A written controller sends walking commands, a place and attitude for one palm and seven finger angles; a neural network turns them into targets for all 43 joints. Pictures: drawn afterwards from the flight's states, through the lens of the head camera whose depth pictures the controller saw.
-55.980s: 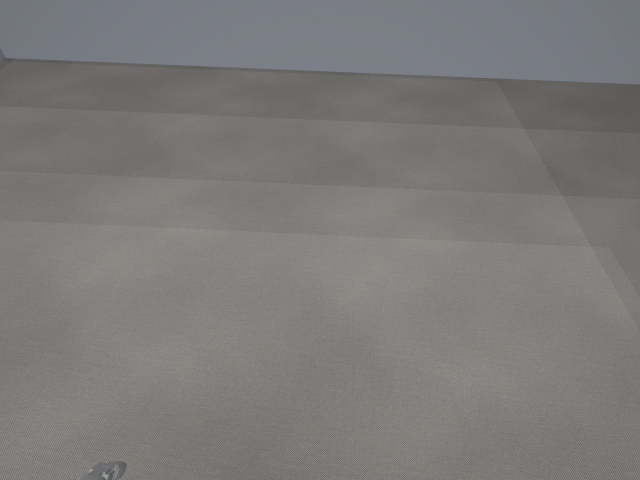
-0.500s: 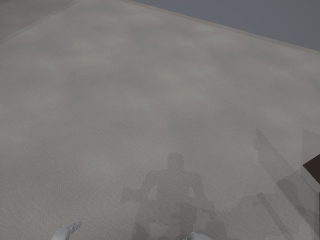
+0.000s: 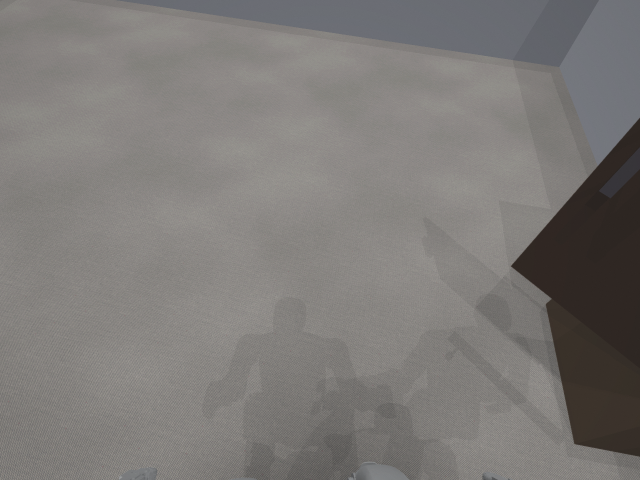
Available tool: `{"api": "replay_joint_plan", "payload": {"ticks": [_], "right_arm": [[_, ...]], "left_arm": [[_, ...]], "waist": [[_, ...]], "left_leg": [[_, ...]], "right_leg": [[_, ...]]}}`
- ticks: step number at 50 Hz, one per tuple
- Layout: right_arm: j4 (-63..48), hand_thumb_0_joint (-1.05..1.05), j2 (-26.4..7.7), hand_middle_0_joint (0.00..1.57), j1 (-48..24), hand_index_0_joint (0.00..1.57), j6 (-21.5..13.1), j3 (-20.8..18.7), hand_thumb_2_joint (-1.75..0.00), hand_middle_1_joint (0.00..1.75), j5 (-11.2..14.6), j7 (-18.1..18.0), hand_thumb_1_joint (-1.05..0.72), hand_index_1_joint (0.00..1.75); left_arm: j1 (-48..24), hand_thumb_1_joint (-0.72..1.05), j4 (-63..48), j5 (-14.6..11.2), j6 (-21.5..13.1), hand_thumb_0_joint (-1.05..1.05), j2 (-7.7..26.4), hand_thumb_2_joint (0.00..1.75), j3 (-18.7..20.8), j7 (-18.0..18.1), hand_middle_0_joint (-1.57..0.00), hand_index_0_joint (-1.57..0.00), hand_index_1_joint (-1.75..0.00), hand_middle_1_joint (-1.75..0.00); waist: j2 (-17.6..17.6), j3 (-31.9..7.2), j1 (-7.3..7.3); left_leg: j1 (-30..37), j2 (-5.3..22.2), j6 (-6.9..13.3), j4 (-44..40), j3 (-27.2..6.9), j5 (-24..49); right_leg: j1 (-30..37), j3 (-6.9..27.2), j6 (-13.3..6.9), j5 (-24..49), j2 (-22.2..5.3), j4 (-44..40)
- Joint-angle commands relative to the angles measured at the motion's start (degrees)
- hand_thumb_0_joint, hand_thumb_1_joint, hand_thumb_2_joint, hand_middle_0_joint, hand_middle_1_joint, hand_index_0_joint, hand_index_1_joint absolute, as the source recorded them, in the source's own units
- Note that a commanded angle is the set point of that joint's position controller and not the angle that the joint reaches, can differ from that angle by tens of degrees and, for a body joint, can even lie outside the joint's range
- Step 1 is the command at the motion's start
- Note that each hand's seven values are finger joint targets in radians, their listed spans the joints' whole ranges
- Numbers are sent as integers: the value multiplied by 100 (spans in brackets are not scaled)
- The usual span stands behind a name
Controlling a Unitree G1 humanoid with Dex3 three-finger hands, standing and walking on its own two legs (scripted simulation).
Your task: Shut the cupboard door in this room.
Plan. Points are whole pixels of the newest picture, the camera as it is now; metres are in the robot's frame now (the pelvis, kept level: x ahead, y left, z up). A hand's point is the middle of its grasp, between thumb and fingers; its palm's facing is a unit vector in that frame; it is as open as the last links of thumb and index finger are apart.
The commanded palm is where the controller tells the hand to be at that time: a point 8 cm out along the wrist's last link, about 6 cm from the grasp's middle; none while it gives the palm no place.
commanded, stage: turn to face it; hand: left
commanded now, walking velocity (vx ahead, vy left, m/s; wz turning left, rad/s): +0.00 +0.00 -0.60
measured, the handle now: out of the picture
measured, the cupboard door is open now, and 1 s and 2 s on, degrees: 50 50 50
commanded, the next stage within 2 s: take the last steps up to it in 1.26 s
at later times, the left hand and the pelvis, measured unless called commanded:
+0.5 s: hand (214, 466) +0.15 +0.15 -0.15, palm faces -0.28 -0.93 -0.25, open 7.4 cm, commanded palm none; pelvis +0.01 -0.02 +0.01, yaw -17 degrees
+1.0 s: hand (264, 405) +0.23 +0.09 -0.15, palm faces -0.56 -0.78 -0.27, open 7.4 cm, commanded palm none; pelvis +0.01 -0.01 +0.00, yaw -35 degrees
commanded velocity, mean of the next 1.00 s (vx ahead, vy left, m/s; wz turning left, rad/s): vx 0.00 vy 0.00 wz -0.55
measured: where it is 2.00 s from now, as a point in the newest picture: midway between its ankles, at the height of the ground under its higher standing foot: outside the picture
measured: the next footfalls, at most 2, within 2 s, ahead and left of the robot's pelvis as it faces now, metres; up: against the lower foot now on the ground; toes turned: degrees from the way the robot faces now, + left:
right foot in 0.24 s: +0.02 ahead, -0.15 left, +0.00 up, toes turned -14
left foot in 0.60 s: +0.12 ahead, +0.08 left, +0.00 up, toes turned -19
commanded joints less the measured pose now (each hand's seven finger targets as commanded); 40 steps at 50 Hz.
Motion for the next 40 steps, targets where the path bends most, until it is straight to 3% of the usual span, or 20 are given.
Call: {"api": "replay_joint_plan", "payload": {"ticks": [1, 6, 8, 10, 11, 12, 13, 14, 15, 17, 18, 25, 28, 29, 30, 31, 32, 33, 35, 40], "right_arm": [[-400, 0, -1191, 20, 91, 20, -87, -292, -90, 30, -61, -151, -90, 30], [-165, 0, -1274, 20, 450, 20, -39, -383, -90, 30, -48, -95, -90, 30], [-165, 0, -1377, 20, 374, 20, -16, -421, -90, 30, -42, -69, -90, 30], [-191, 0, -1422, 20, 179, 20, 9, -448, -90, 30, 5, -39, -90, 30], [-260, 0, -1234, 20, 146, 20, 25, -443, -90, 30, 53, 9, -90, 30], [-548, 0, -710, 20, -130, 20, 43, -308, -90, 30, 77, 25, -90, 30], [-641, 0, -847, 20, -303, 20, 138, -247, -90, 30, 74, -12, -90, 30], [-605, 0, -801, 20, -418, 20, 158, -276, -90, 30, 78, -62, -90, 30], [-543, 0, -903, 20, -445, 20, 142, -290, -90, 30, 70, -67, -90, 30], [-326, 0, -843, 20, -176, 20, 126, -269, -90, 30, 56, -16, -90, 30], [-296, 0, -773, 20, -112, 20, 135, -256, -90, 30, 51, -6, -90, 30], [-394, 0, -667, 20, -140, 20, 104, -233, -90, 30, 102, -1, -90, 30], [-200, 0, -732, 20, 446, 20, 10, -228, -90, 30, 123, -53, -90, 30], [-170, 0, -1033, 20, 611, 20, -57, -272, -90, 30, 84, -83, -90, 30], [-207, 0, -1639, 20, 688, 20, -89, -371, -90, 30, -7, -97, -90, 30], [-309, 0, -1765, 20, 796, 20, -58, -375, -90, 30, -4, -113, -90, 30], [-228, 0, -1559, 20, 672, 20, -107, -333, -90, 30, -64, -138, -90, 30], [-313, 0, -1399, 20, 463, 20, -117, -289, -90, 30, -56, -148, -90, 30], [-375, 0, -1212, 20, 246, 20, -109, -249, -90, 30, -55, -157, -90, 30], [-127, 0, -1180, 20, 558, 20, -82, -302, -90, 30, -35, -131, -90, 30]], "left_arm": [[-233, 90, -637, -22, -146, 0, 427, 90, 171, -126, -20, -20, -30, -30], [-423, 90, -697, -34, -153, 0, 272, 90, 95, -145, -20, -20, -30, -30], [-314, 90, -679, -38, -182, 0, 285, 90, 90, -138, -20, -20, -30, -30], [167, 90, -531, -27, -238, 0, 442, 90, 140, -119, -20, -20, -30, -30], [547, 90, -422, 9, -294, 0, 837, 90, 207, -68, -20, -20, -30, -30], [788, 90, -338, 50, -355, 0, 1447, 90, 328, 17, -20, -20, -30, -30], [1001, 90, -290, -45, -340, 0, 1621, 90, 299, 65, -20, -20, -30, -30], [664, 90, -357, -10, -339, 0, 1465, 90, 344, 137, -20, -20, -30, -30], [388, 90, -412, -26, -340, 0, 1273, 90, 284, 158, -20, -20, -30, -30], [-25, 90, -548, -27, -342, 0, 1019, 90, 196, 171, -20, -20, -30, -30], [-14, 90, -562, -22, -363, 0, 969, 90, 185, 170, -20, -20, -30, -30], [60, 90, -503, 25, -314, 0, 1170, 90, 233, 139, -20, -20, -30, -30], [-201, 90, -521, -31, -269, 0, 1085, 90, 225, 128, -20, -20, -30, -30], [-161, 90, -601, -77, -230, 0, 824, 90, 177, 109, -20, -20, -30, -30], [66, 90, -688, -119, -211, 0, 473, 90, 111, 46, -20, -20, -30, -30], [-102, 90, -824, -49, -254, 0, 610, 90, 89, 27, -20, -20, -30, -30], [-191, 90, -698, 20, -228, 0, 637, 90, 150, 21, -20, -20, -30, -30], [-113, 90, -618, 9, -221, 0, 667, 90, 194, -18, -20, -20, -30, -30], [-113, 90, -520, -27, -165, 0, 526, 90, 179, -83, -20, -20, -30, -30], [-387, 90, -581, -31, -89, 0, 318, 90, 133, -132, -20, -20, -30, -30]], "waist": [[1219, -534, -60], [1433, -637, -256], [1505, -679, -211], [1230, -774, 71], [384, -898, 246], [-1585, -701, 426], [-1268, -705, 561], [-1444, -621, 368], [-1417, -485, 285], [-742, -752, 4], [-644, -835, -9], [-679, -708, 34], [-579, -859, -259], [191, -952, -295], [1888, -1018, -250], [1741, -836, -340], [1706, -792, -273], [1532, -703, -146], [1194, -666, -54], [1229, -640, -199]], "left_leg": [[986, 1625, 746, -1317, -752, 2673], [1158, 1639, 672, -1011, -177, 2910], [1061, 1703, 587, -807, -75, 2738], [617, 1531, 232, -134, 241, 2148], [-90, 1207, -90, 717, 465, 1229], [-1654, 241, -442, 2028, 756, -1782], [-1691, 184, -393, 2922, -102, -1963], [-2050, 186, -383, 3360, -457, -1664], [-2138, 251, -401, 3496, -599, -1314], [-1662, 308, -496, 3204, -453, -673], [-1487, 242, -518, 2973, -389, -580], [-699, -102, -461, 1120, -249, -635], [533, -186, -390, -549, -207, 328], [1213, 419, -181, -1349, -843, 364], [1674, 1860, 405, -1738, -2264, 881], [1183, 2507, 902, -1725, -2632, 1396], [1109, 2288, 908, -1674, -2417, 2166], [965, 2017, 842, -1514, -1844, 2611], [1072, 1636, 743, -1351, -960, 2928], [1207, 1625, 710, -1390, -402, 2428]], "right_leg": [[-589, -372, 164, -22, -420, 1109], [173, -816, 96, 212, -313, -490], [592, -933, 19, 437, -259, -1179], [1519, -991, -86, 1541, -238, -2466], [2361, -236, -301, 2340, -796, -3088], [2844, 1849, -920, 3814, -2278, -3467], [2234, 2110, -1360, 3756, -2612, -3549], [2159, 2211, -1394, 3366, -2288, -3619], [2049, 1980, -1335, 3202, -2102, -3582], [1960, 1137, -1167, 3491, -1678, -3293], [1900, 1041, -1150, 3674, -1595, -3243], [1459, 1576, -1203, 3140, -1501, -3200], [893, 1583, -782, 2927, -1192, -2732], [222, 1229, -460, 2134, -683, -2203], [-629, 297, -98, 186, 122, -927], [-616, -85, -4, -777, -20, 266], [-739, 70, 57, -666, -110, 1055], [-696, 27, 92, -380, -239, 1504], [-656, -180, 197, 29, -367, 1540], [-362, -508, 210, 269, -467, 564]]}}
